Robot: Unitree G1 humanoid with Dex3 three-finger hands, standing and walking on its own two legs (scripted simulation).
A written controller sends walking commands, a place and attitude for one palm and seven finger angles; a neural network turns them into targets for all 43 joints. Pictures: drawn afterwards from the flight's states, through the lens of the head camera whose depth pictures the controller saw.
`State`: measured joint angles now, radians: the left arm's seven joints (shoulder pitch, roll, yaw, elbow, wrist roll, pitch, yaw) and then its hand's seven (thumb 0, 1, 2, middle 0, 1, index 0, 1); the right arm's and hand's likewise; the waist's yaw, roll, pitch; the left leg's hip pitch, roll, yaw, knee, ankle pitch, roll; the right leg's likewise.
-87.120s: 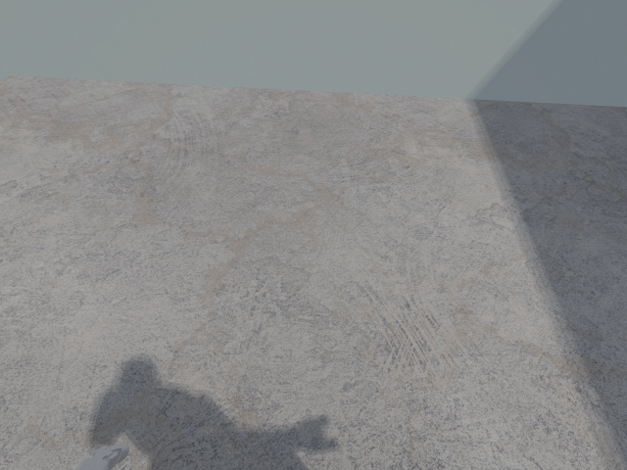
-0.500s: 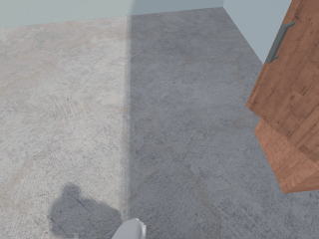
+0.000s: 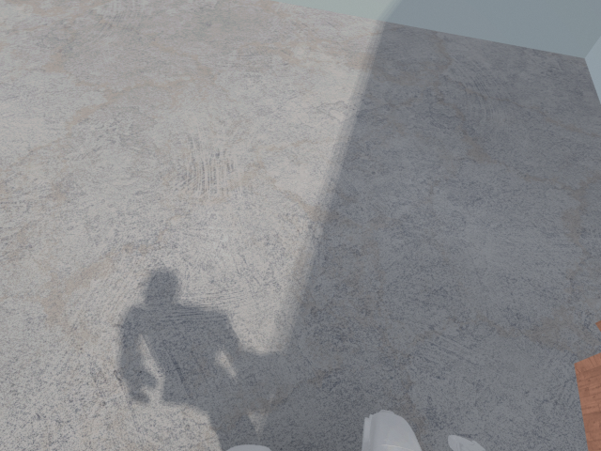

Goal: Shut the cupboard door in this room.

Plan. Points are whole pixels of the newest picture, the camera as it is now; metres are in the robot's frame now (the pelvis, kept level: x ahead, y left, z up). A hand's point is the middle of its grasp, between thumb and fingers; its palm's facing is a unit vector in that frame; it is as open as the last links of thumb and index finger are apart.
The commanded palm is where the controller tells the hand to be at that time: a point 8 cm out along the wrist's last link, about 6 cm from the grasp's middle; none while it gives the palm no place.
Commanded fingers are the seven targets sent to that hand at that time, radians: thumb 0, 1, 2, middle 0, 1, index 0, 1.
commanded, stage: turn to face it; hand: left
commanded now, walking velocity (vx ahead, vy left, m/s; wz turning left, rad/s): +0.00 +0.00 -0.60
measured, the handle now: out of the picture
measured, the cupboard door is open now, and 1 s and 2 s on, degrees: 25 25 25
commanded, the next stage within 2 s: none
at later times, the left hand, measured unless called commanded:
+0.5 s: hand (230, 372) +0.24 +0.13 -0.16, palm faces -0.20 -0.95 -0.23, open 7.4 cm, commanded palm none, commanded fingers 0.00 0.90 0.90 -0.20 -0.30 -0.20 -0.30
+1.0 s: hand (229, 278) +0.41 +0.17 -0.16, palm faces -0.47 -0.85 -0.24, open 7.4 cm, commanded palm none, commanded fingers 0.00 0.90 0.90 -0.20 -0.30 -0.20 -0.30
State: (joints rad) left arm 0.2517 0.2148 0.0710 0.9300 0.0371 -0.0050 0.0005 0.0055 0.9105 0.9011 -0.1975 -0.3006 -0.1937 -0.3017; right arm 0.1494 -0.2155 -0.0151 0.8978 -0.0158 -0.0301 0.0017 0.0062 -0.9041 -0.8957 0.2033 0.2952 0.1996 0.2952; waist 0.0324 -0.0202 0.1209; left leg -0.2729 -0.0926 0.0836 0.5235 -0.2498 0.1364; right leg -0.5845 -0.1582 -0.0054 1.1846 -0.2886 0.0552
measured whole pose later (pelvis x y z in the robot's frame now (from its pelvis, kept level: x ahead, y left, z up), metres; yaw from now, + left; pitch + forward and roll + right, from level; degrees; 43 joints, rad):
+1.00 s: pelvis +0.21 +0.02 +0.01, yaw -33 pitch +1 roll -2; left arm 0.17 0.29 0.10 0.87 0.02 0.08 -0.03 0.00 0.91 0.90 -0.20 -0.30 -0.19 -0.30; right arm 0.17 -0.20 -0.01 0.84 -0.03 0.02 -0.03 0.01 -0.90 -0.90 0.21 0.30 0.20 0.30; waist 0.03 -0.02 0.10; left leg -0.24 0.10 0.11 0.51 -0.28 -0.01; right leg -0.47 0.00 -0.02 1.04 -0.48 0.05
